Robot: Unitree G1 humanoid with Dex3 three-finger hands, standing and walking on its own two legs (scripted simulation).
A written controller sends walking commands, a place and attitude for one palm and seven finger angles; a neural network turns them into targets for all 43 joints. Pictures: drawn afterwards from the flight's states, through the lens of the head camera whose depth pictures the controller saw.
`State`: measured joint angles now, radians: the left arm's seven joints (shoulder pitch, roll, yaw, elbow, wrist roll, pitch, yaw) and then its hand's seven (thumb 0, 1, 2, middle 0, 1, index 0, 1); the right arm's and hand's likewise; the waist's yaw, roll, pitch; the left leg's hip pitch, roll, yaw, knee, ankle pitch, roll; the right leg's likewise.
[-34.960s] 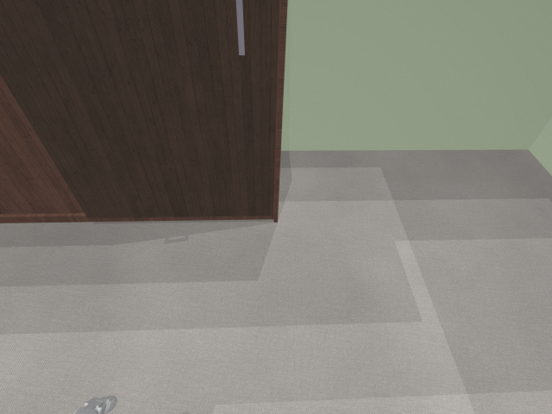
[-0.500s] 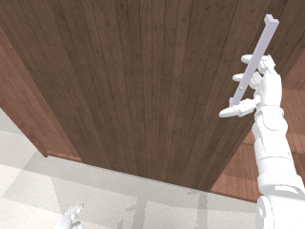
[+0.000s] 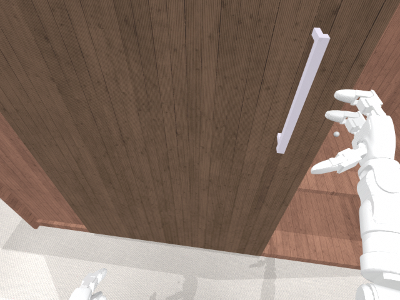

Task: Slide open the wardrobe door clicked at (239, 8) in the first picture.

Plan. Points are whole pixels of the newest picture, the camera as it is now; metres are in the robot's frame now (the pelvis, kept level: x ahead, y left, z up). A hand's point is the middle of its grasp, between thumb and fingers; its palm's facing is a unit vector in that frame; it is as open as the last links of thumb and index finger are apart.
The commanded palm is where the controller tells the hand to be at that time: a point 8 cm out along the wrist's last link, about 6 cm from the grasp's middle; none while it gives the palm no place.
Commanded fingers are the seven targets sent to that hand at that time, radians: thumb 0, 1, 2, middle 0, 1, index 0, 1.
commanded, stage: slip the hand off the handle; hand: right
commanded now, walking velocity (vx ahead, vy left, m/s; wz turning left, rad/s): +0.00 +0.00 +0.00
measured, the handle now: (296, 99) +0.46 -0.17 +0.20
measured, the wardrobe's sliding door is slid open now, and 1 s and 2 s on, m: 0.52 0.52 0.52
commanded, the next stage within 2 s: draw the hand back to the body in 0.58 s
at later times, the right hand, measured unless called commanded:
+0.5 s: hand (352, 182) +0.27 -0.22 +0.17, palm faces +0.19 +0.97 -0.12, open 14.7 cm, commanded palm +0.24 -0.25 +0.17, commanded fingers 0.00 0.55 -0.20 0.25 1.15 0.25 1.15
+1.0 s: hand (365, 203) +0.23 -0.21 +0.19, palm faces +0.12 +0.99 -0.03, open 14.7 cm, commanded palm +0.19 -0.25 +0.17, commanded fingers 0.00 0.55 -0.20 0.25 1.15 0.25 1.15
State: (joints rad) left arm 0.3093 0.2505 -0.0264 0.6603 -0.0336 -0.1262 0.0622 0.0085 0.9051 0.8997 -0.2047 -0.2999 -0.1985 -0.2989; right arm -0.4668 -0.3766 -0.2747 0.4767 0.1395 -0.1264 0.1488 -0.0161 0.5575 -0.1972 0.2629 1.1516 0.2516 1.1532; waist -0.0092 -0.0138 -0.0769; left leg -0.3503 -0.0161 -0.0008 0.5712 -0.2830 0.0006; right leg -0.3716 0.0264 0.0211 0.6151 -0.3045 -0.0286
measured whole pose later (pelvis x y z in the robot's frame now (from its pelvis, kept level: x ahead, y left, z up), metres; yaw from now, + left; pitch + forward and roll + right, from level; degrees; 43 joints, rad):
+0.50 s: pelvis -0.01 +0.02 +0.00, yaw -1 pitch +0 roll +0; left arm 0.22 0.25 -0.05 0.63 -0.03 -0.18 0.09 0.01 0.91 0.90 -0.20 -0.30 -0.20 -0.30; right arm -0.09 -0.32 -0.29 0.07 0.21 -0.07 0.17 -0.02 0.56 -0.20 0.26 1.15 0.25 1.15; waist -0.07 -0.04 -0.07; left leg -0.30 -0.03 0.02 0.59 -0.29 0.03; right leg -0.31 0.01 0.04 0.61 -0.29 0.00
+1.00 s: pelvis -0.02 +0.02 +0.00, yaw -1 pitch -3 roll +0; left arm 0.22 0.26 -0.07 0.64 -0.06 -0.25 0.10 0.01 0.90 0.90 -0.20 -0.30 -0.20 -0.30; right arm 0.04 -0.33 -0.34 -0.13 0.34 0.20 0.25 -0.02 0.56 -0.20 0.26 1.15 0.25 1.15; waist -0.07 -0.05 -0.07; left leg -0.22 -0.03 0.02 0.55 -0.27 0.03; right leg -0.23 0.01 0.04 0.56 -0.27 0.00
